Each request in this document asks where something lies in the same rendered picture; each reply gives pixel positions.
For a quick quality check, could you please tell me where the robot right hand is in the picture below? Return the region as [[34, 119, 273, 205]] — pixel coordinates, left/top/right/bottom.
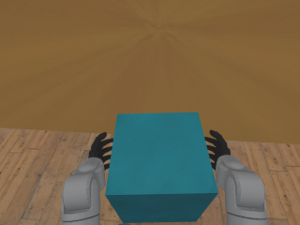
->
[[204, 129, 231, 170]]

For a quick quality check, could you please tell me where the robot left hand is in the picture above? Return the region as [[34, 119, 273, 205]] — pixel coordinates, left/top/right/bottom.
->
[[88, 132, 113, 171]]

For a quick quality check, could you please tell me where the carton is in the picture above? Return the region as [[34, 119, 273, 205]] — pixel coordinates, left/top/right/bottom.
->
[[105, 112, 218, 223]]

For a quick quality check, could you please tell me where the right robot forearm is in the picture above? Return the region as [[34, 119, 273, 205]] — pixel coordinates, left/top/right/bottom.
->
[[216, 155, 268, 225]]

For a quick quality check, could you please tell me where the left robot forearm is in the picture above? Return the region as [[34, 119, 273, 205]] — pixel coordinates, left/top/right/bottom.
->
[[61, 157, 106, 225]]

